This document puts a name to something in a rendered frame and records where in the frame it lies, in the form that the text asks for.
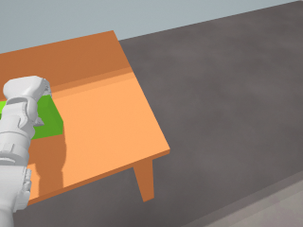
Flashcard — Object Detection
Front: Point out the table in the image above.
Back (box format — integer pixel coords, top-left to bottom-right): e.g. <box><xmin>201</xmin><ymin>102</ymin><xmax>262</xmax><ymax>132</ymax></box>
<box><xmin>0</xmin><ymin>30</ymin><xmax>170</xmax><ymax>206</ymax></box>

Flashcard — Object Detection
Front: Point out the robot left hand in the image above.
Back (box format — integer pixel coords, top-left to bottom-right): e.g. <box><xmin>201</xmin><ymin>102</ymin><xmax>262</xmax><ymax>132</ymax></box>
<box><xmin>3</xmin><ymin>76</ymin><xmax>52</xmax><ymax>127</ymax></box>

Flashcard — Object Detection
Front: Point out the robot left upper arm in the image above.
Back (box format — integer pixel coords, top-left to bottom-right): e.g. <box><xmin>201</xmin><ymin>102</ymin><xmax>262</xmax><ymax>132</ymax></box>
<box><xmin>0</xmin><ymin>165</ymin><xmax>32</xmax><ymax>227</ymax></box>

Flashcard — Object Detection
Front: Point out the sponge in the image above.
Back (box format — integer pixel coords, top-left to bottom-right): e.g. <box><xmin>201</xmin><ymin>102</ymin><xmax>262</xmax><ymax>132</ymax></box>
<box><xmin>0</xmin><ymin>95</ymin><xmax>63</xmax><ymax>140</ymax></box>

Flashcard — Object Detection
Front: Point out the left robot forearm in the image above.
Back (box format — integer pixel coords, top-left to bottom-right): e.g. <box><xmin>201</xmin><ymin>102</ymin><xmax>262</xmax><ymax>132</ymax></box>
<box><xmin>0</xmin><ymin>95</ymin><xmax>38</xmax><ymax>167</ymax></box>

